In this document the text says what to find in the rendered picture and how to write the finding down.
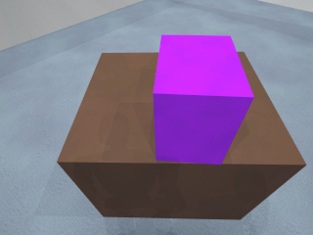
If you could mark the carton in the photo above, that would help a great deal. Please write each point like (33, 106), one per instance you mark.
(201, 97)

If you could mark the pedestal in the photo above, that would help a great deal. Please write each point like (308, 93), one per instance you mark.
(110, 150)

